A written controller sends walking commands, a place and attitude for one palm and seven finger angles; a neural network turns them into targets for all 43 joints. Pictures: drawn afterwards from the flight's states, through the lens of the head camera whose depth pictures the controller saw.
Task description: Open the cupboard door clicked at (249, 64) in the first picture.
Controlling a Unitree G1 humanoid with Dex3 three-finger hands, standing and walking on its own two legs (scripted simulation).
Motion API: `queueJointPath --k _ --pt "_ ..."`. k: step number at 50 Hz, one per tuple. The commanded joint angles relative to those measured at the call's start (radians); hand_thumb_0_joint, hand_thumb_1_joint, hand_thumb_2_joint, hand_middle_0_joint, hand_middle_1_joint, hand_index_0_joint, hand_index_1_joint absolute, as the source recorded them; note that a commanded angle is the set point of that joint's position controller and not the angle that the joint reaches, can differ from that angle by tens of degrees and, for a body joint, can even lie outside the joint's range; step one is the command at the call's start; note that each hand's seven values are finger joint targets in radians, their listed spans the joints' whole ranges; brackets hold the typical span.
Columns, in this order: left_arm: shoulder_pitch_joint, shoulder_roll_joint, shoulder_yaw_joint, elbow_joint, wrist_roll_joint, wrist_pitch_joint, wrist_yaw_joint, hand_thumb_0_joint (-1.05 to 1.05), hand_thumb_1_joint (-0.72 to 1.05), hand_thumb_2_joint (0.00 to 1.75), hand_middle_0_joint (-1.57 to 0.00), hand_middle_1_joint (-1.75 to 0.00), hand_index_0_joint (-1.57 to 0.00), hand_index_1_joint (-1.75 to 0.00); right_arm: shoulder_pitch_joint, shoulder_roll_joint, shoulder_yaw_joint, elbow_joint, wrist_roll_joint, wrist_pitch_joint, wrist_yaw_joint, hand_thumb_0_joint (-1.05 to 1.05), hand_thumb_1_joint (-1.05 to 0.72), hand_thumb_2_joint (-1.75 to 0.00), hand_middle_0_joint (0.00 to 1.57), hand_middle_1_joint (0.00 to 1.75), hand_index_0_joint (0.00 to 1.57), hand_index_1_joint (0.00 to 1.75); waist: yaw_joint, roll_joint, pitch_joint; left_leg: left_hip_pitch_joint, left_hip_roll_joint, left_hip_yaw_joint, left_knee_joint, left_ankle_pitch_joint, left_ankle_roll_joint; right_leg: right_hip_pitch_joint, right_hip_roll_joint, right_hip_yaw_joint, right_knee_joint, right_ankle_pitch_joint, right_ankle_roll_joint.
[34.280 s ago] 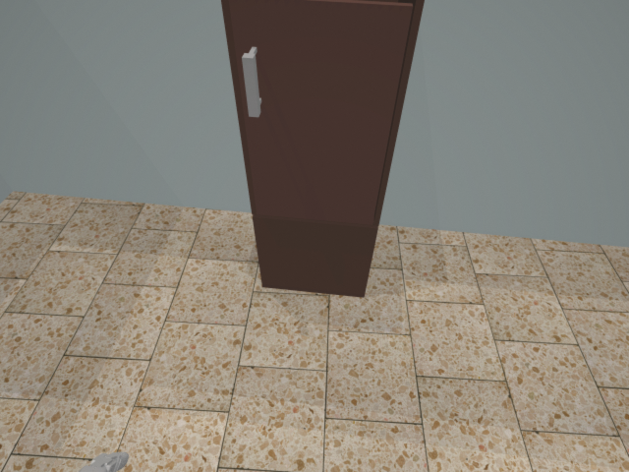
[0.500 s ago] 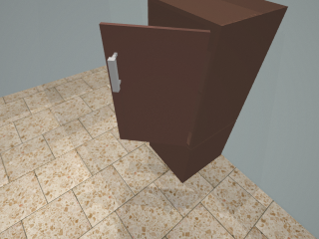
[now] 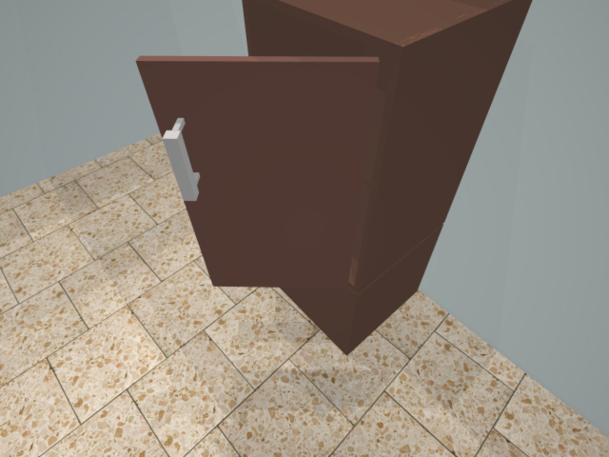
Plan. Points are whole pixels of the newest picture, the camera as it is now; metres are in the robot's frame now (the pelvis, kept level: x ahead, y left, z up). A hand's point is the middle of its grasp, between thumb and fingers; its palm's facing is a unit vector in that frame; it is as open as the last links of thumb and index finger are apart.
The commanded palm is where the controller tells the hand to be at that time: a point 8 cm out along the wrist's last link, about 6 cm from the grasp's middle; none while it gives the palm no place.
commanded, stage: come to a stop and stand still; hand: left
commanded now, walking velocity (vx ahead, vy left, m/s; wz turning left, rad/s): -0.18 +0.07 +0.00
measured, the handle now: (185, 160) +0.56 +0.22 +0.09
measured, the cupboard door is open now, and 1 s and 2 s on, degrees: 47 47 47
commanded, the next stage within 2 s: look again from close up in 1.48 s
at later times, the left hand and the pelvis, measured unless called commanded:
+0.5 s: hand out of the picture +0.04 +0.21 -0.18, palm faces +0.06 -0.98 -0.21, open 7.4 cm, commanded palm none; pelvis +0.02 +0.03 +0.00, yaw +0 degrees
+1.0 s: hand out of the picture -0.04 +0.18 -0.18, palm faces +0.07 -0.98 -0.17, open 7.3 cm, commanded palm none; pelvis -0.05 +0.01 +0.00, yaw +1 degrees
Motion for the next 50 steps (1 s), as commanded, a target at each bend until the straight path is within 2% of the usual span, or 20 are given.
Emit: queueJointPath --k 1,2,5,7,11,13,15,17,21,26,28,30,31,35,39,41,43,45,46,50 --pt "0.297 0.175 0.036 0.038 -0.005 -0.032 0.027 0.0 0.9 0.9 -0.2 -0.3 -0.2 -0.3 -0.008 -0.098 -0.025 -0.086 0.004 0.001 0.001 0.0 -0.9 -0.9 0.2 0.3 0.2 0.3 0.112 -0.268 0.011 -0.514 0.057 -0.002 0.383 -0.296 -0.045 0.425 -0.389 0.472 -0.26 0.047 -0.19" --pt "0.266 0.158 0.036 0.028 -0.007 -0.03 0.035 0.0 0.9 0.9 -0.2 -0.3 -0.2 -0.3 -0.045 -0.11 -0.03 -0.089 0.0 0.006 0.0 0.0 -0.9 -0.9 0.2 0.3 0.2 0.3 0.103 -0.145 0.036 -0.488 0.092 -0.069 0.498 -0.258 -0.051 0.329 -0.391 0.437 -0.268 0.153 -0.232" --pt "0.061 0.087 0.016 -0.024 -0.002 -0.024 0.045 0.0 0.9 0.9 -0.2 -0.3 -0.2 -0.3 -0.026 -0.052 -0.02 -0.067 0.01 0.041 -0.002 0.0 -0.9 -0.9 0.2 0.3 0.2 0.3 0.018 -0.125 0.082 -0.306 0.141 -0.097 0.437 -0.157 -0.079 0.075 -0.271 0.172 -0.239 0.373 -0.175" --pt "0.026 0.101 0.018 -0.037 0.004 -0.011 0.047 0.0 0.9 0.9 -0.2 -0.3 -0.2 -0.3 -0.012 -0.027 -0.019 -0.067 0.014 0.052 0.001 0.0 -0.9 -0.9 0.2 0.3 0.2 0.3 0.009 -0.141 0.069 -0.224 0.117 -0.056 0.302 -0.093 -0.094 0.041 -0.213 0.078 -0.18 0.468 -0.142" --pt "0.035 0.125 0.026 -0.046 -0.008 0.018 0.041 0.0 0.9 0.9 -0.2 -0.3 -0.2 -0.3 0.016 -0.086 -0.042 -0.076 0.009 0.053 -0.003 0.0 -0.9 -0.9 0.2 0.3 0.2 0.3 0.005 -0.072 0.024 -0.035 0.109 -0.035 0.057 0.255 -0.103 -0.031 -0.136 0.052 -0.011 0.307 -0.062" --pt "0.08 0.075 0.019 -0.063 -0.013 0.033 0.039 0.0 0.9 0.9 -0.2 -0.3 -0.2 -0.3 -0.037 -0.186 -0.056 -0.122 0.001 0.046 -0.007 0.0 -0.9 -0.9 0.2 0.3 0.2 0.3 0.037 0.174 0.005 -0.085 0.302 -0.217 -0.026 0.577 -0.006 -0.032 -0.019 -0.008 0.089 -0.003 0.023" --pt "0.09 0.062 0.013 -0.046 -0.013 0.044 0.04 0.0 0.9 0.9 -0.2 -0.3 -0.2 -0.3 -0.133 -0.198 -0.058 -0.146 -0.003 0.046 -0.014 0.0 -0.9 -0.9 0.2 0.3 0.2 0.3 0.046 0.24 0.013 -0.162 0.343 -0.258 -0.105 0.571 0.069 0.026 0.014 0.009 0.244 -0.205 0.028" --pt "0.091 0.057 0.007 -0.04 -0.011 0.048 0.034 0.0 0.9 0.9 -0.2 -0.3 -0.2 -0.3 -0.158 -0.201 -0.057 -0.163 -0.006 0.041 -0.022 0.0 -0.9 -0.9 0.2 0.3 0.2 0.3 0.039 0.192 -0.005 -0.107 0.37 -0.277 -0.102 0.633 0.118 -0.029 0.011 0.051 0.339 -0.288 0.023" --pt "0.094 0.057 0.001 -0.04 -0.007 0.042 0.031 0.0 0.9 0.9 -0.2 -0.3 -0.2 -0.3 -0.175 -0.229 -0.069 -0.167 -0.004 0.048 -0.03 0.0 -0.9 -0.9 0.2 0.3 0.2 0.3 0.02 0.13 -0.09 0.067 0.381 -0.236 -0.023 0.791 0.141 -0.094 0.028 0.062 0.334 -0.267 0.032" --pt "0.134 0.052 0.002 -0.042 -0.004 0.046 0.028 0.0 0.9 0.9 -0.2 -0.3 -0.2 -0.3 -0.191 -0.234 -0.075 -0.167 -0.001 0.056 -0.026 0.0 -0.9 -0.9 0.2 0.3 0.2 0.3 0.028 0.111 -0.112 -0.011 0.362 -0.219 -0.037 0.569 0.107 0.029 0.036 0.048 0.141 -0.158 0.025" --pt "0.194 0.061 0.004 -0.028 0.002 0.042 0.03 0.0 0.9 0.9 -0.2 -0.3 -0.2 -0.3 -0.224 -0.21 -0.072 -0.172 0.006 0.063 -0.017 0.0 -0.9 -0.9 0.2 0.3 0.2 0.3 0.06 0.038 -0.091 -0.126 0.282 -0.161 0.011 0.286 0.032 0.148 0.022 0.051 -0.102 0.028 0.02" --pt "0.125 0.16 0.011 -0.052 0.01 0.034 0.035 0.0 0.9 0.9 -0.2 -0.3 -0.2 -0.3 -0.246 -0.112 -0.055 -0.202 0.014 0.08 -0.003 0.0 -0.9 -0.9 0.2 0.3 0.2 0.3 0.037 -0.277 0.05 -0.29 0.084 -0.033 0.179 -0.101 -0.083 0.035 -0.223 0.336 -0.284 -0.007 -0.106" --pt "0.081 0.169 0.009 -0.072 0.005 0.03 0.038 0.0 0.9 0.9 -0.2 -0.3 -0.2 -0.3 -0.274 -0.127 -0.057 -0.206 0.01 0.089 0.002 0.0 -0.9 -0.9 0.2 0.3 0.2 0.3 0.049 -0.209 0.048 -0.229 0.088 -0.075 0.324 -0.159 -0.085 -0.076 -0.284 0.341 -0.316 -0.057 -0.168" --pt "-0.012 0.127 0.006 -0.083 0.002 0.018 0.036 0.0 0.9 0.9 -0.2 -0.3 -0.2 -0.3 -0.215 -0.111 -0.056 -0.145 0.006 0.094 0.008 0.0 -0.9 -0.9 0.2 0.3 0.2 0.3 0.007 -0.123 0.103 -0.248 0.088 -0.107 0.51 -0.088 -0.077 -0.107 -0.163 0.205 -0.278 -0.005 -0.152" --pt "0.074 0.14 0.01 -0.044 0.002 0.01 0.033 0.0 0.9 0.9 -0.2 -0.3 -0.2 -0.3 -0.199 -0.09 -0.043 -0.132 0.008 0.076 0.001 0.0 -0.9 -0.9 0.2 0.3 0.2 0.3 0.042 -0.108 0.036 -0.217 0.092 -0.075 0.253 -0.112 -0.09 0.069 -0.164 0.209 -0.199 0.161 -0.157" --pt "0.071 0.133 0.005 -0.025 -0.007 0.011 0.031 0.0 0.9 0.9 -0.2 -0.3 -0.2 -0.3 -0.144 -0.079 -0.032 -0.1 0.01 0.063 -0.005 0.0 -0.9 -0.9 0.2 0.3 0.2 0.3 0.028 -0.089 0.013 -0.085 0.092 -0.077 0.016 0.033 -0.09 0.061 -0.131 0.182 -0.144 0.139 -0.109" --pt "0.107 0.08 -0.005 -0.006 -0.02 0.01 0.026 0.0 0.9 0.9 -0.2 -0.3 -0.2 -0.3 -0.126 -0.125 -0.026 -0.081 0.003 0.037 -0.015 0.0 -0.9 -0.9 0.2 0.3 0.2 0.3 0.055 0.082 -0.014 -0.039 0.199 -0.214 -0.082 0.259 -0.045 0.058 -0.039 0.132 -0.084 0.137 -0.032" --pt "0.109 0.064 -0.014 0.021 -0.019 0.004 0.024 0.0 0.9 0.9 -0.2 -0.3 -0.2 -0.3 -0.157 -0.146 -0.019 -0.073 -0.002 0.035 -0.021 0.0 -0.9 -0.9 0.2 0.3 0.2 0.3 0.069 0.051 -0.034 -0.102 0.212 -0.197 -0.064 0.241 -0.035 0.15 -0.025 0.114 -0.121 0.155 -0.008" --pt "0.096 0.072 -0.013 0.039 -0.018 0.01 0.026 0.0 0.9 0.9 -0.2 -0.3 -0.2 -0.3 -0.155 -0.134 -0.016 -0.056 0.003 0.032 -0.02 0.0 -0.9 -0.9 0.2 0.3 0.2 0.3 0.066 0.124 -0.031 -0.119 0.201 -0.201 -0.094 0.237 -0.038 0.178 -0.031 0.104 -0.109 0.151 -0.006" --pt "0.103 0.07 -0.021 0.072 -0.015 0.012 0.023 0.0 0.9 0.9 -0.2 -0.3 -0.2 -0.3 -0.139 -0.122 -0.01 -0.036 0.006 0.038 -0.017 0.0 -0.9 -0.9 0.2 0.3 0.2 0.3 0.062 0.054 0.045 -0.176 0.174 -0.186 -0.156 0.009 -0.048 0.173 -0.031 0.108 -0.158 0.068 0.0"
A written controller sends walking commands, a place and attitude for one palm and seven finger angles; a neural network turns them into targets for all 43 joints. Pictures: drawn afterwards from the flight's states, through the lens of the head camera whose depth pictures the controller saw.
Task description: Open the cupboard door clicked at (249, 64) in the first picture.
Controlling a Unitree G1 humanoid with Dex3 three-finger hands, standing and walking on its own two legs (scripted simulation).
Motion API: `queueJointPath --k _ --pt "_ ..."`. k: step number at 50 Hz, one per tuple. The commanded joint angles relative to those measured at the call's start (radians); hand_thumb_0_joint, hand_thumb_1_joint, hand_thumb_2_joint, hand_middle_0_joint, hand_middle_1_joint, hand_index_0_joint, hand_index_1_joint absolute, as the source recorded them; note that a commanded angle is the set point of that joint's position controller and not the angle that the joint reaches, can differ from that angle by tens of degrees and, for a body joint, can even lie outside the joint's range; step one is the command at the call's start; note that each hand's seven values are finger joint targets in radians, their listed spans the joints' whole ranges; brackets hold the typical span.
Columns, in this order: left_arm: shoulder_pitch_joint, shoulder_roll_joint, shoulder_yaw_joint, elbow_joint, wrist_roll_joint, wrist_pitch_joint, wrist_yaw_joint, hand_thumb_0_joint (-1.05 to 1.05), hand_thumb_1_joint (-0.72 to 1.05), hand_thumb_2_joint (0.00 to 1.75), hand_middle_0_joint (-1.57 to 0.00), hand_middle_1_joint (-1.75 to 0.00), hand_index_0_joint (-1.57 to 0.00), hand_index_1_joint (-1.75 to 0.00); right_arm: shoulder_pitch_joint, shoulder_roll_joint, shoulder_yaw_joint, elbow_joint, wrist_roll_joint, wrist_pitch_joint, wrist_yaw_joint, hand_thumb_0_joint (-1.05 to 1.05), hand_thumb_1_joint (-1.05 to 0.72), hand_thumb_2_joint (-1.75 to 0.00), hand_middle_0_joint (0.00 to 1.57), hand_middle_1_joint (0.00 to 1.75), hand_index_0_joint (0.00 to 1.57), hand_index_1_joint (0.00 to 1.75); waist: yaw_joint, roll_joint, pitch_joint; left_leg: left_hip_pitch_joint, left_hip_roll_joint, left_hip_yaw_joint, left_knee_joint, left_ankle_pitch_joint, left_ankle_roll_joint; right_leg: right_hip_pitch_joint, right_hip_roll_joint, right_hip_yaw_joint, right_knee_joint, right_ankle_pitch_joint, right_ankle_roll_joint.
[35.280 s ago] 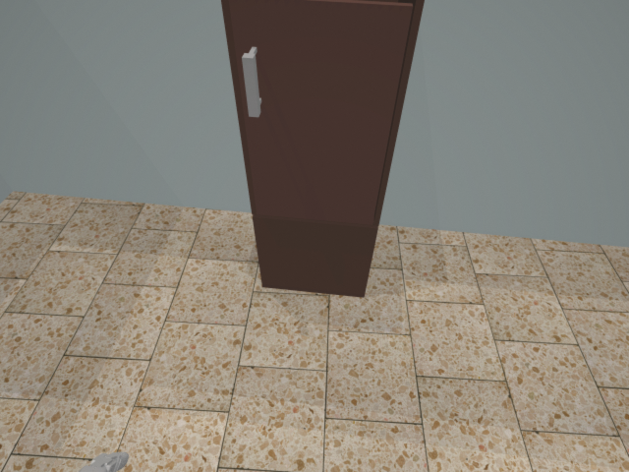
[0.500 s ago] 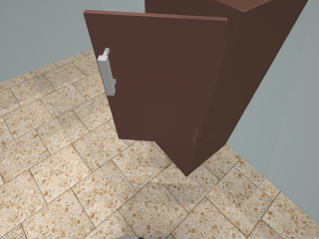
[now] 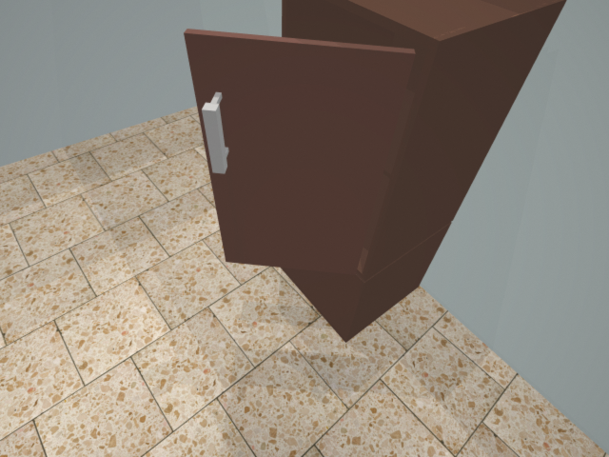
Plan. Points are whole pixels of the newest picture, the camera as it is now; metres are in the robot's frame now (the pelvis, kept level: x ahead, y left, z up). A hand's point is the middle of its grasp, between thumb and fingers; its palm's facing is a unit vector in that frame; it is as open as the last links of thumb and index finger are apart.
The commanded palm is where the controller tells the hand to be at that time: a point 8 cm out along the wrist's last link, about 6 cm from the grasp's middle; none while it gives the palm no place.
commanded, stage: come to a stop and stand still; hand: left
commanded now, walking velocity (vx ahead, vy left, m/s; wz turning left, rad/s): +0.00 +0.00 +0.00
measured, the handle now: (218, 133) +0.61 +0.21 +0.09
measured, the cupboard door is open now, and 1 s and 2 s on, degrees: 47 47 47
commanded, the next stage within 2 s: look again from close up in 0.48 s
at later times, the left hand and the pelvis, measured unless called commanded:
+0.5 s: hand out of the picture -0.07 +0.16 -0.18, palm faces +0.07 -0.99 -0.13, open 7.4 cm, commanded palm none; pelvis -0.01 +0.01 +0.00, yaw +0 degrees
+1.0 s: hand out of the picture +0.04 +0.20 -0.17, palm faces +0.03 -0.97 -0.22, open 7.3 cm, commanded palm none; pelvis +0.02 +0.02 +0.00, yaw +0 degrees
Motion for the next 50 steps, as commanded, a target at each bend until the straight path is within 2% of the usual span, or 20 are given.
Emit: queueJointPath --k 1,6,9,11,18,20,28,29,30,31,32,33,35,37,39,40,44,45,48,50 --pt "0.077 0.062 0.005 0.003 0.003 -0.016 0.003 0.0 0.9 0.9 -0.2 -0.3 -0.2 -0.3 0.021 -0.096 -0.011 -0.034 0.001 -0.015 -0.007 0.0 -0.9 -0.9 0.2 0.3 0.2 0.3 0.011 0.058 0.038 -0.136 0.104 -0.117 -0.191 -0.057 0.016 0.093 -0.095 0.112 -0.097 -0.009 0.005" --pt "0.106 0.049 0.004 0.02 0.008 -0.016 0.006 0.0 0.9 0.9 -0.2 -0.3 -0.2 -0.3 0.067 -0.084 -0.01 -0.02 -0.001 -0.008 -0.005 0.0 -0.9 -0.9 0.2 0.3 0.2 0.3 0.0 0.018 0.105 -0.145 0.081 -0.103 -0.2 -0.145 0.018 0.005 -0.096 0.128 -0.138 -0.127 0.012" --pt "0.123 0.037 0.005 0.021 0.008 -0.018 0.008 0.0 0.9 0.9 -0.2 -0.3 -0.2 -0.3 0.094 -0.077 -0.01 -0.017 -0.004 -0.006 -0.004 0.0 -0.9 -0.9 0.2 0.3 0.2 0.3 -0.007 0.0 0.108 -0.148 0.071 -0.099 -0.186 -0.157 0.02 -0.028 -0.096 0.136 -0.143 -0.173 0.014" --pt "0.139 0.036 0.005 0.023 0.009 -0.019 0.008 0.0 0.9 0.9 -0.2 -0.3 -0.2 -0.3 0.102 -0.074 -0.011 -0.017 -0.003 -0.006 -0.003 0.0 -0.9 -0.9 0.2 0.3 0.2 0.3 -0.007 0.013 0.104 -0.144 0.068 -0.095 -0.178 -0.163 0.023 -0.041 -0.097 0.139 -0.149 -0.19 0.014" --pt "0.171 0.011 0.008 0.029 0.012 -0.023 0.011 0.0 0.9 0.9 -0.2 -0.3 -0.2 -0.3 0.127 -0.059 -0.01 -0.021 -0.004 -0.011 -0.004 0.0 -0.9 -0.9 0.2 0.3 0.2 0.3 -0.01 0.032 0.095 -0.169 0.074 -0.105 -0.181 -0.175 0.028 -0.049 -0.093 0.133 -0.116 -0.162 0.011" --pt "0.182 0.004 0.006 0.033 0.011 -0.025 0.011 0.0 0.9 0.9 -0.2 -0.3 -0.2 -0.3 0.127 -0.057 -0.011 -0.023 -0.004 -0.014 -0.005 0.0 -0.9 -0.9 0.2 0.3 0.2 0.3 -0.007 0.045 0.081 -0.165 0.075 -0.107 -0.178 -0.159 0.029 -0.04 -0.092 0.132 -0.107 -0.137 0.008" --pt "0.188 -0.008 0.001 0.042 0.01 -0.032 0.013 0.0 0.9 0.9 -0.2 -0.3 -0.2 -0.3 0.134 -0.051 -0.006 -0.019 0.001 -0.026 -0.009 0.0 -0.9 -0.9 0.2 0.3 0.2 0.3 -0.006 0.03 0.058 -0.136 0.083 -0.102 -0.169 -0.07 0.028 -0.015 -0.099 0.126 -0.084 -0.039 0.003" --pt "0.203 0.056 -0.019 0.068 0.022 -0.043 0.048 0.0 0.9 0.9 -0.2 -0.3 -0.2 -0.3 -0.012 -0.107 0.002 -0.098 0.006 -0.038 0.007 0.0 -0.9 -0.9 0.2 0.3 0.2 0.3 0.034 0.051 0.099 -0.181 0.083 -0.027 0.022 -0.026 -0.012 -0.043 -0.125 0.115 -0.048 0.047 -0.006" --pt "0.163 0.09 -0.011 0.023 0.013 -0.048 0.036 0.0 0.9 0.9 -0.2 -0.3 -0.2 -0.3 0.05 -0.063 0.004 -0.123 0.0 -0.027 0.012 0.0 -0.9 -0.9 0.2 0.3 0.2 0.3 -0.022 0.072 -0.013 -0.121 0.017 -0.044 0.038 -0.117 -0.009 -0.078 -0.158 0.189 -0.089 -0.25 -0.031" --pt "0.132 0.11 0.002 0.003 0.014 -0.054 0.027 0.0 0.9 0.9 -0.2 -0.3 -0.2 -0.3 0.068 -0.058 0.006 -0.113 -0.014 -0.025 0.018 0.0 -0.9 -0.9 0.2 0.3 0.2 0.3 -0.025 0.067 0.005 -0.101 0.011 -0.04 0.048 -0.09 0.002 -0.126 -0.162 0.185 -0.089 -0.302 -0.039" --pt "0.117 0.094 -0.001 0.001 0.013 -0.055 0.022 0.0 0.9 0.9 -0.2 -0.3 -0.2 -0.3 0.113 -0.061 0.007 -0.115 -0.012 -0.031 0.017 0.0 -0.9 -0.9 0.2 0.3 0.2 0.3 -0.046 0.059 -0.037 -0.081 0.025 -0.057 0.032 -0.079 0.01 -0.135 -0.153 0.161 -0.065 -0.306 -0.039" --pt "0.109 0.07 -0.006 -0.003 0.011 -0.055 0.02 0.0 0.9 0.9 -0.2 -0.3 -0.2 -0.3 0.132 -0.061 0.007 -0.115 -0.01 -0.037 0.015 0.0 -0.9 -0.9 0.2 0.3 0.2 0.3 -0.048 0.065 -0.026 -0.099 0.043 -0.085 -0.008 -0.054 0.018 -0.13 -0.127 0.134 -0.03 -0.249 -0.034" --pt "0.123 0.036 -0.015 0.0 0.009 -0.053 0.015 0.0 0.9 0.9 -0.2 -0.3 -0.2 -0.3 0.111 -0.079 0.008 -0.121 -0.003 -0.047 0.008 0.0 -0.9 -0.9 0.2 0.3 0.2 0.3 -0.026 0.101 -0.004 -0.158 0.083 -0.142 -0.082 -0.054 0.038 -0.065 -0.088 0.099 0.016 -0.127 -0.022" --pt "0.124 0.035 -0.017 0.002 0.01 -0.052 0.011 0.0 0.9 0.9 -0.2 -0.3 -0.2 -0.3 0.092 -0.088 0.009 -0.13 -0.002 -0.054 0.006 0.0 -0.9 -0.9 0.2 0.3 0.2 0.3 -0.011 0.077 0.022 -0.2 0.091 -0.155 -0.114 -0.035 0.046 -0.01 -0.086 0.081 0.034 -0.044 -0.015" --pt "0.118 0.032 -0.019 0.006 0.008 -0.052 0.01 0.0 0.9 0.9 -0.2 -0.3 -0.2 -0.3 0.094 -0.098 0.01 -0.121 0.0 -0.056 0.003 0.0 -0.9 -0.9 0.2 0.3 0.2 0.3 -0.011 0.011 0.06 -0.194 0.083 -0.143 -0.118 -0.013 0.044 -0.015 -0.09 0.093 0.016 -0.02 -0.013" --pt "0.119 0.033 -0.02 0.006 0.006 -0.052 0.01 0.0 0.9 0.9 -0.2 -0.3 -0.2 -0.3 0.099 -0.101 0.012 -0.115 0.0 -0.058 0.002 0.0 -0.9 -0.9 0.2 0.3 0.2 0.3 -0.011 0.005 0.056 -0.172 0.08 -0.135 -0.116 0.018 0.044 -0.014 -0.096 0.096 0.011 -0.003 -0.013" --pt "0.101 0.053 -0.015 0.0 0.004 -0.051 0.012 0.0 0.9 0.9 -0.2 -0.3 -0.2 -0.3 0.1 -0.112 0.015 -0.098 -0.001 -0.063 -0.001 0.0 -0.9 -0.9 0.2 0.3 0.2 0.3 -0.009 0.011 0.054 -0.124 0.079 -0.115 -0.112 0.137 0.04 0.004 -0.104 0.094 0.01 0.067 -0.01" --pt "0.098 0.056 -0.015 -0.003 0.003 -0.051 0.012 0.0 0.9 0.9 -0.2 -0.3 -0.2 -0.3 0.102 -0.116 0.016 -0.096 -0.001 -0.062 -0.002 0.0 -0.9 -0.9 0.2 0.3 0.2 0.3 -0.011 -0.001 0.049 -0.113 0.079 -0.112 -0.109 0.147 0.039 0.007 -0.103 0.098 0.008 0.072 -0.009" --pt "0.088 0.073 -0.01 -0.009 0.003 -0.05 0.012 0.0 0.9 0.9 -0.2 -0.3 -0.2 -0.3 0.087 -0.124 0.016 -0.088 -0.002 -0.065 -0.003 0.0 -0.9 -0.9 0.2 0.3 0.2 0.3 -0.007 0.033 0.027 -0.087 0.077 -0.102 -0.107 0.196 0.036 0.032 -0.11 0.098 0.009 0.113 -0.011" --pt "0.079 0.076 -0.009 -0.009 0.002 -0.049 0.011 0.0 0.9 0.9 -0.2 -0.3 -0.2 -0.3 0.082 -0.126 0.016 -0.083 -0.002 -0.063 -0.004 0.0 -0.9 -0.9 0.2 0.3 0.2 0.3 -0.009 0.025 0.024 -0.077 0.079 -0.1 -0.106 0.203 0.035 0.038 -0.111 0.097 0.006 0.122 -0.011"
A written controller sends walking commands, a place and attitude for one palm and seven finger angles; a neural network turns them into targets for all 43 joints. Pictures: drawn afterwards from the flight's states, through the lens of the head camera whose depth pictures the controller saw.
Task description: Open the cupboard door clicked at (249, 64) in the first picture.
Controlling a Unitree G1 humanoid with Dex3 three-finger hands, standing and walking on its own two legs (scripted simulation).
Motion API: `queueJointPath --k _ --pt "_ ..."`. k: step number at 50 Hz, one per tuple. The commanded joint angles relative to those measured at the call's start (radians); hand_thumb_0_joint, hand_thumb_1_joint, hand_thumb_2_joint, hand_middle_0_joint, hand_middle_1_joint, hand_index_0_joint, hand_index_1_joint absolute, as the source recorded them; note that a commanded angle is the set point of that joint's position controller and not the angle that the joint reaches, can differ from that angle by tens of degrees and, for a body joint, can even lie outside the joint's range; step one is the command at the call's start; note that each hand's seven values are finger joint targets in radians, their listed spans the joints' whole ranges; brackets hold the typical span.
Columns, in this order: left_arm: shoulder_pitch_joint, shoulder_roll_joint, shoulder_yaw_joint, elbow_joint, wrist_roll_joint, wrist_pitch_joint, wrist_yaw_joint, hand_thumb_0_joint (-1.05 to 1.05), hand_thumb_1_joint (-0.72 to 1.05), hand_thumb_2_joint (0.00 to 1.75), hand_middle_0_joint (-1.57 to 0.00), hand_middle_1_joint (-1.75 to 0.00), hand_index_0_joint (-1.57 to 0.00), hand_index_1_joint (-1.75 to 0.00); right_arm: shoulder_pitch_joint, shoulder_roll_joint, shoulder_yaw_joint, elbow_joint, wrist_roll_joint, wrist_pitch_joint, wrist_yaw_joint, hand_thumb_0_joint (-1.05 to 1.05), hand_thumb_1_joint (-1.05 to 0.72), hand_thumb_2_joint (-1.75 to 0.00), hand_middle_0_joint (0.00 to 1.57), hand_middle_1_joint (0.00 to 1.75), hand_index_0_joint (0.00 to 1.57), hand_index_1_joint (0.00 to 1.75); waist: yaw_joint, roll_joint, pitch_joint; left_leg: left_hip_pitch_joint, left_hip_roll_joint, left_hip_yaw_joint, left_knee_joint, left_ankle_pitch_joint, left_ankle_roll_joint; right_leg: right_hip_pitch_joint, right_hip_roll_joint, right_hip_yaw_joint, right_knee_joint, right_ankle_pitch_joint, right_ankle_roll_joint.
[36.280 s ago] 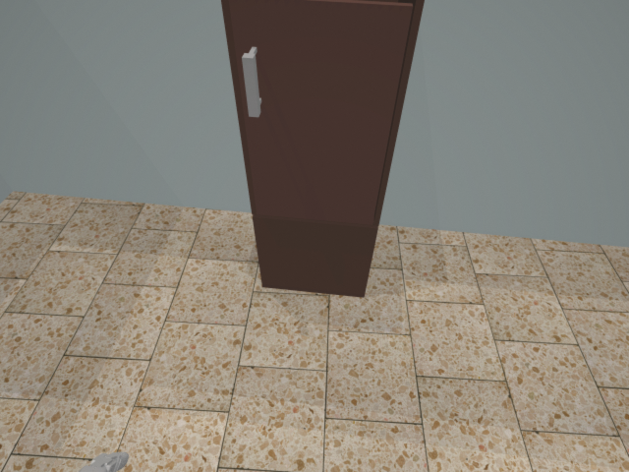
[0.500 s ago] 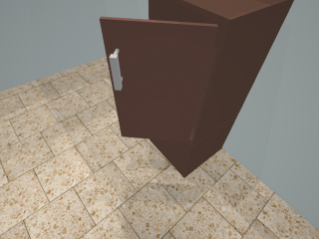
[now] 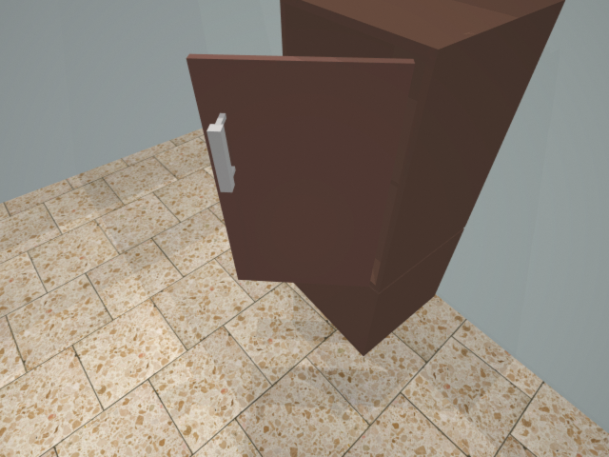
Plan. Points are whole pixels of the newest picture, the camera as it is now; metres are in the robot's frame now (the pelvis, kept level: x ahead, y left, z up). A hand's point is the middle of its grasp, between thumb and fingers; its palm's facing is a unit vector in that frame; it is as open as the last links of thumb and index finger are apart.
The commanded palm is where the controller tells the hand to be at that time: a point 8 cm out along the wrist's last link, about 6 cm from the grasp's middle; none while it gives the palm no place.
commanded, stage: look again from close up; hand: left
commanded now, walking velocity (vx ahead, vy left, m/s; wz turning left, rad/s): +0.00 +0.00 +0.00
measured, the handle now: (224, 153) +0.59 +0.18 +0.09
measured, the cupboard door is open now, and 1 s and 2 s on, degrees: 47 47 47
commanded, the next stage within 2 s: shuffle to correct the standing spot in 0.06 s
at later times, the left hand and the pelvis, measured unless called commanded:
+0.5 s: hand out of the picture +0.00 +0.15 -0.18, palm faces +0.05 -0.99 -0.16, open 7.4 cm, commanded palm none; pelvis +0.03 -0.01 +0.00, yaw +0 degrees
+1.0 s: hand out of the picture +0.03 +0.17 -0.18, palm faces +0.01 -0.98 -0.20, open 7.4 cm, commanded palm none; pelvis +0.02 +0.00 -0.01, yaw +0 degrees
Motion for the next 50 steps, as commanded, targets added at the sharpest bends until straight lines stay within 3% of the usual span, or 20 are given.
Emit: queueJointPath --k 1,8,11,13,15,17,21,23,26,29,38,39,40,41,42,43,44,46,47,50 --pt "0.068 0.089 0.017 -0.018 0.001 -0.011 0.004 0.0 0.9 0.9 -0.2 -0.3 -0.2 -0.3 0.052 -0.08 -0.013 -0.021 0.0 -0.012 -0.007 0.0 -0.9 -0.9 0.2 0.3 0.2 0.3 0.008 -0.02 0.06 -0.083 0.127 -0.116 -0.109 0.256 0.001 0.075 -0.062 0.072 -0.061 0.2 -0.044" --pt "0.056 0.102 0.018 -0.016 0.0 -0.009 0.003 0.0 0.9 0.9 -0.2 -0.3 -0.2 -0.3 0.024 -0.088 -0.014 -0.007 0.001 -0.006 -0.006 0.0 -0.9 -0.9 0.2 0.3 0.2 0.3 0.008 -0.01 0.048 -0.055 0.127 -0.105 -0.107 0.238 -0.006 0.083 -0.07 0.082 -0.076 0.213 -0.047" --pt "0.073 0.091 0.018 -0.004 0.006 -0.004 -0.002 0.0 0.9 0.9 -0.2 -0.3 -0.2 -0.3 0.036 -0.076 -0.012 0.011 -0.003 0.002 -0.003 0.0 -0.9 -0.9 0.2 0.3 0.2 0.3 0.01 -0.037 0.056 -0.07 0.118 -0.094 -0.092 0.051 0.002 0.073 -0.061 0.079 -0.078 0.027 -0.057" --pt "0.076 0.097 0.023 -0.005 0.009 -0.001 -0.008 0.0 0.9 0.9 -0.2 -0.3 -0.2 -0.3 0.029 -0.075 -0.013 0.006 -0.006 0.008 0.002 0.0 -0.9 -0.9 0.2 0.3 0.2 0.3 0.01 -0.032 0.109 -0.114 0.102 -0.085 -0.082 -0.073 0.001 0.027 -0.065 0.105 -0.101 -0.128 -0.069" --pt "0.084 0.102 0.027 -0.005 0.009 -0.001 -0.012 0.0 0.9 0.9 -0.2 -0.3 -0.2 -0.3 0.028 -0.067 -0.014 0.004 -0.008 0.009 0.005 0.0 -0.9 -0.9 0.2 0.3 0.2 0.3 0.01 -0.03 0.14 -0.129 0.091 -0.078 -0.068 -0.117 0.002 -0.005 -0.071 0.126 -0.116 -0.197 -0.081" --pt "0.083 0.098 0.028 -0.006 0.009 -0.003 -0.01 0.0 0.9 0.9 -0.2 -0.3 -0.2 -0.3 0.037 -0.056 -0.011 0.005 -0.006 0.009 0.004 0.0 -0.9 -0.9 0.2 0.3 0.2 0.3 0.006 -0.057 0.161 -0.137 0.088 -0.068 -0.046 -0.04 -0.002 -0.012 -0.074 0.133 -0.12 -0.14 -0.082" --pt "0.098 0.076 0.023 0.003 0.006 -0.009 -0.002 0.0 0.9 0.9 -0.2 -0.3 -0.2 -0.3 0.062 -0.052 -0.009 0.027 0.001 -0.004 -0.007 0.0 -0.9 -0.9 0.2 0.3 0.2 0.3 0.005 0.008 0.095 -0.055 0.124 -0.085 -0.037 0.243 0.003 0.036 -0.055 0.077 -0.034 0.182 -0.066" --pt "0.116 0.073 0.023 0.012 0.003 -0.011 0.002 0.0 0.9 0.9 -0.2 -0.3 -0.2 -0.3 0.062 -0.057 -0.01 0.032 0.003 -0.007 -0.013 0.0 -0.9 -0.9 0.2 0.3 0.2 0.3 0.01 0.013 0.059 -0.03 0.129 -0.081 -0.016 0.333 0.0 0.066 -0.059 0.074 -0.013 0.27 -0.063" --pt "0.12 0.067 0.021 0.02 0.002 -0.01 0.006 0.0 0.9 0.9 -0.2 -0.3 -0.2 -0.3 0.063 -0.045 -0.012 0.039 0.006 -0.004 -0.018 0.0 -0.9 -0.9 0.2 0.3 0.2 0.3 0.008 -0.023 0.059 -0.026 0.13 -0.077 -0.017 0.347 -0.003 0.083 -0.063 0.074 -0.018 0.328 -0.062" --pt "0.123 0.06 0.021 0.024 0.0 -0.009 0.008 0.0 0.9 0.9 -0.2 -0.3 -0.2 -0.3 0.064 -0.045 -0.014 0.045 0.005 -0.003 -0.021 0.0 -0.9 -0.9 0.2 0.3 0.2 0.3 0.006 -0.02 0.039 0.0 0.133 -0.078 -0.024 0.366 -0.007 0.087 -0.066 0.074 -0.019 0.344 -0.061" --pt "0.103 0.059 0.02 0.02 0.0 -0.003 0.011 0.0 0.9 0.9 -0.2 -0.3 -0.2 -0.3 0.052 -0.037 -0.018 0.059 0.004 0.001 -0.023 0.0 -0.9 -0.9 0.2 0.3 0.2 0.3 0.01 -0.011 0.063 0.0 0.134 -0.083 -0.064 0.352 -0.008 0.1 -0.066 0.073 -0.048 0.335 -0.057" --pt "0.182 0.108 0.025 0.073 0.006 -0.022 0.048 0.0 0.9 0.9 -0.2 -0.3 -0.2 -0.3 -0.062 -0.092 -0.029 -0.017 0.019 0.001 -0.013 0.0 -0.9 -0.9 0.2 0.3 0.2 0.3 0.05 -0.078 0.078 -0.073 0.14 -0.045 0.167 0.436 -0.037 0.076 -0.11 0.137 -0.061 0.761 -0.029" --pt "0.156 0.125 0.025 0.027 0.002 -0.03 0.04 0.0 0.9 0.9 -0.2 -0.3 -0.2 -0.3 0.005 -0.044 -0.025 -0.049 0.011 0.01 -0.006 0.0 -0.9 -0.9 0.2 0.3 0.2 0.3 -0.009 -0.065 0.015 -0.103 0.099 -0.063 0.127 0.033 -0.028 0.128 -0.165 0.164 -0.054 0.716 -0.071" --pt "0.112 0.134 0.024 0.016 0.003 -0.037 0.029 0.0 0.9 0.9 -0.2 -0.3 -0.2 -0.3 -0.01 -0.012 -0.022 -0.044 0.006 0.013 -0.004 0.0 -0.9 -0.9 0.2 0.3 0.2 0.3 0.002 -0.031 0.021 -0.093 0.081 -0.05 0.064 -0.035 -0.031 0.128 -0.178 0.169 -0.029 0.743 -0.088" --pt "0.087 0.122 0.016 0.011 0.003 -0.037 0.023 0.0 0.9 0.9 -0.2 -0.3 -0.2 -0.3 0.025 -0.021 -0.022 -0.033 0.007 0.011 -0.003 0.0 -0.9 -0.9 0.2 0.3 0.2 0.3 -0.016 -0.029 -0.002 -0.068 0.085 -0.054 0.029 0.005 -0.032 0.111 -0.15 0.132 -0.019 0.602 -0.088" --pt "0.076 0.097 0.012 0.001 0.001 -0.035 0.02 0.0 0.9 0.9 -0.2 -0.3 -0.2 -0.3 0.048 -0.031 -0.022 -0.03 0.005 0.008 -0.001 0.0 -0.9 -0.9 0.2 0.3 0.2 0.3 -0.02 -0.021 -0.009 -0.052 0.105 -0.086 0.009 0.131 -0.024 0.098 -0.111 0.109 -0.001 0.502 -0.078" --pt "0.077 0.083 0.009 -0.002 -0.001 -0.032 0.019 0.0 0.9 0.9 -0.2 -0.3 -0.2 -0.3 0.062 -0.051 -0.024 -0.025 0.002 0.002 -0.004 0.0 -0.9 -0.9 0.2 0.3 0.2 0.3 -0.016 0.022 -0.035 -0.027 0.133 -0.104 0.005 0.282 -0.014 0.104 -0.082 0.096 0.016 0.429 -0.071" --pt "0.068 0.077 0.006 -0.007 -0.001 -0.022 0.018 0.0 0.9 0.9 -0.2 -0.3 -0.2 -0.3 0.057 -0.066 -0.024 -0.024 0.0 -0.003 -0.011 0.0 -0.9 -0.9 0.2 0.3 0.2 0.3 -0.004 0.074 -0.03 -0.013 0.155 -0.109 0.012 0.454 -0.003 0.104 -0.057 0.066 0.026 0.315 -0.063" --pt "0.064 0.078 0.008 -0.009 -0.001 -0.015 0.017 0.0 0.9 0.9 -0.2 -0.3 -0.2 -0.3 0.05 -0.076 -0.022 -0.03 0.001 -0.001 -0.012 0.0 -0.9 -0.9 0.2 0.3 0.2 0.3 -0.003 0.071 -0.018 -0.016 0.156 -0.115 0.002 0.451 0.0 0.1 -0.046 0.06 0.023 0.253 -0.059" --pt "0.044 0.075 0.005 -0.011 -0.001 -0.001 0.009 0.0 0.9 0.9 -0.2 -0.3 -0.2 -0.3 0.017 -0.079 -0.021 -0.044 0.003 0.006 -0.011 0.0 -0.9 -0.9 0.2 0.3 0.2 0.3 0.002 0.003 0.085 -0.073 0.143 -0.121 -0.06 0.213 0.005 0.048 -0.042 0.069 -0.03 0.119 -0.052"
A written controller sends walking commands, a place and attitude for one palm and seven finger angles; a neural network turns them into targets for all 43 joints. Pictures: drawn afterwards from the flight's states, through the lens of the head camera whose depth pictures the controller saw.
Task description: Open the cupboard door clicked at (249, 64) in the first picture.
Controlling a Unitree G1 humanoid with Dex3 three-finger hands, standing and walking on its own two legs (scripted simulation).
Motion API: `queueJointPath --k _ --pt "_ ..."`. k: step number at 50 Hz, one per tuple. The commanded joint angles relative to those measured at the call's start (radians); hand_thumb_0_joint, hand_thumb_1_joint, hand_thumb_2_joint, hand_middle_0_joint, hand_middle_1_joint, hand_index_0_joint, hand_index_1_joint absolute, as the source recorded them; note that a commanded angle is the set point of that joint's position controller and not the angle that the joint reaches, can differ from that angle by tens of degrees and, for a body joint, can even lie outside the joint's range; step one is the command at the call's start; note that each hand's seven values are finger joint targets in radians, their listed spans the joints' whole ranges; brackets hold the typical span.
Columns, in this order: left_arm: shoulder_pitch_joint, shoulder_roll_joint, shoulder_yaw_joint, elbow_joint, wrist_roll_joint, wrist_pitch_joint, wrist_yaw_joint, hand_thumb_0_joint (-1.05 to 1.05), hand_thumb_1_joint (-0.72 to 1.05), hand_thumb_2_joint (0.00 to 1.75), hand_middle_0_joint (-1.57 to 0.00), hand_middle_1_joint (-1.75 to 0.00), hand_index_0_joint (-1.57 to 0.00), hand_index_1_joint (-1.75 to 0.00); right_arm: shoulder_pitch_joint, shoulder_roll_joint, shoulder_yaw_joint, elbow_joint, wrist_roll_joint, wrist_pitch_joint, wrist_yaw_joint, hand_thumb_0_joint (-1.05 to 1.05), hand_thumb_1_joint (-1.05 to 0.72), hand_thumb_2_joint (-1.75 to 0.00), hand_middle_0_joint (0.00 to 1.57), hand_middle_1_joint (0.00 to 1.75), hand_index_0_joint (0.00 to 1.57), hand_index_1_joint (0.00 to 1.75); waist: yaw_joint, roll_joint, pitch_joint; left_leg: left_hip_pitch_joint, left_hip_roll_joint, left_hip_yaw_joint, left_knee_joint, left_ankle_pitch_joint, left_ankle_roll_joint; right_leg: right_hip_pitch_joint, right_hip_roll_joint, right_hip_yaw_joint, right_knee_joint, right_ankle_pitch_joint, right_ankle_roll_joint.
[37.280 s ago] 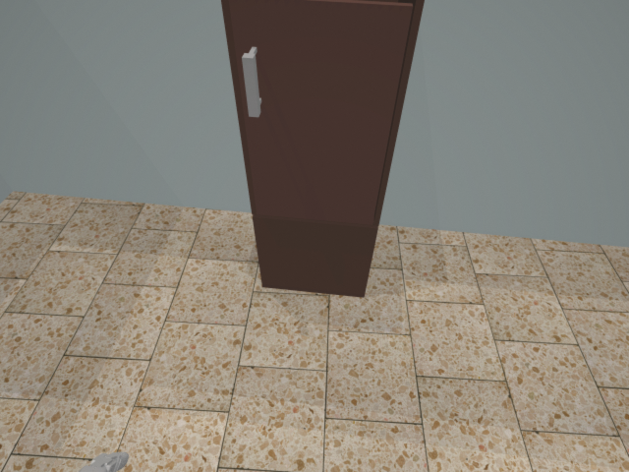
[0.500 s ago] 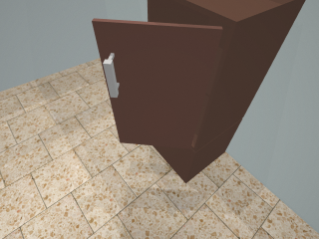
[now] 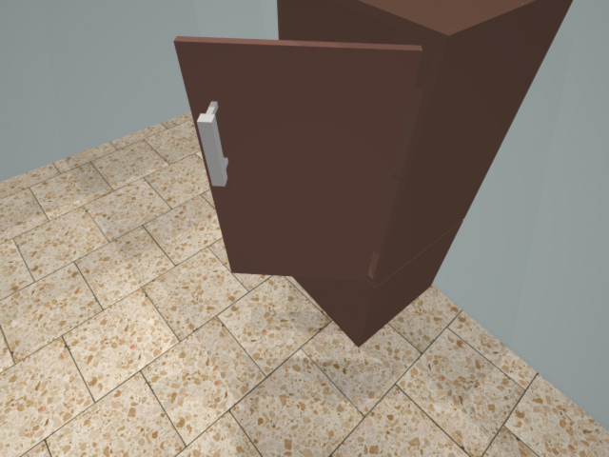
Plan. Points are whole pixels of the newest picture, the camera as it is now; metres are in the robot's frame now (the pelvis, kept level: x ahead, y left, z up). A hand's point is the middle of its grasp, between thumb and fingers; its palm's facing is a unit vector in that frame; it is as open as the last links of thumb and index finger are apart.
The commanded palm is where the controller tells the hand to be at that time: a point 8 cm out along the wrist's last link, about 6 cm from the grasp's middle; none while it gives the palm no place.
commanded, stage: come to a stop and stand still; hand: left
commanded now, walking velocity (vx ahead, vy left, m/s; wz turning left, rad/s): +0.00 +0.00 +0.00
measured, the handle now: (216, 144) +0.57 +0.19 +0.09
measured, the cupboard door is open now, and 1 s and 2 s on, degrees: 47 47 47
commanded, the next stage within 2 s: look again from close up in 0.32 s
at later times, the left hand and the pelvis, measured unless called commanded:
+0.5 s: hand out of the picture -0.01 +0.17 -0.17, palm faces +0.01 -0.98 -0.19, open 7.4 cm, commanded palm none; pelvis +0.00 +0.00 +0.01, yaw -1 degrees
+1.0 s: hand out of the picture +0.03 +0.16 -0.17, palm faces +0.02 -0.98 -0.20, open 7.4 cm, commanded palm none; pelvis +0.01 -0.02 +0.01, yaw +0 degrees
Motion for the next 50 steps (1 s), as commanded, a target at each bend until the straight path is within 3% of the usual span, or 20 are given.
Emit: queueJointPath --k 1,6,9,14,31,50 --pt "0.044 0.085 0.013 -0.036 0.004 -0.001 -0.001 0.0 0.9 0.9 -0.2 -0.3 -0.2 -0.3 0.057 -0.074 -0.005 -0.038 -0.001 -0.002 0.0 0.0 -0.9 -0.9 0.2 0.3 0.2 0.3 0.003 -0.002 0.066 -0.095 0.117 -0.116 -0.158 0.253 0.017 0.023 -0.061 0.073 -0.072 0.149 -0.046" --pt "0.038 0.095 0.014 -0.042 0.004 0.006 -0.007 0.0 0.9 0.9 -0.2 -0.3 -0.2 -0.3 0.056 -0.084 -0.003 -0.033 -0.002 -0.002 0.005 0.0 -0.9 -0.9 0.2 0.3 0.2 0.3 0.01 -0.007 0.117 -0.137 0.109 -0.13 -0.223 0.112 0.02 0.007 -0.057 0.077 -0.101 0.067 -0.039" --pt "0.045 0.1 0.016 -0.045 0.003 0.007 -0.008 0.0 0.9 0.9 -0.2 -0.3 -0.2 -0.3 0.059 -0.094 -0.001 -0.026 -0.003 -0.005 0.005 0.0 -0.9 -0.9 0.2 0.3 0.2 0.3 0.011 -0.006 0.085 -0.119 0.108 -0.129 -0.231 0.104 0.02 0.02 -0.059 0.084 -0.101 0.074 -0.039" --pt "0.051 0.105 0.018 -0.041 0.001 0.003 -0.009 0.0 0.9 0.9 -0.2 -0.3 -0.2 -0.3 0.066 -0.095 0.001 -0.011 -0.001 -0.011 0.004 0.0 -0.9 -0.9 0.2 0.3 0.2 0.3 0.012 -0.008 0.032 -0.074 0.106 -0.113 -0.212 0.185 0.019 0.042 -0.069 0.085 -0.096 0.137 -0.04" --pt "0.066 0.102 0.019 -0.011 0.002 -0.007 -0.005 0.0 0.9 0.9 -0.2 -0.3 -0.2 -0.3 0.064 -0.066 -0.003 0.041 0.004 -0.01 -0.003 0.0 -0.9 -0.9 0.2 0.3 0.2 0.3 0.009 -0.029 0.007 -0.012 0.106 -0.079 -0.166 0.306 0.009 0.053 -0.086 0.098 -0.1 0.299 -0.048" --pt "0.025 0.142 0.031 -0.025 0.0 -0.01 -0.008 0.0 0.9 0.9 -0.2 -0.3 -0.2 -0.3 0.027 -0.101 -0.01 0.043 0.001 -0.009 -0.007 0.0 -0.9 -0.9 0.2 0.3 0.2 0.3 0.009 -0.01 -0.022 0.015 0.116 -0.075 -0.163 0.372 -0.003 0.083 -0.093 0.099 -0.103 0.388 -0.056"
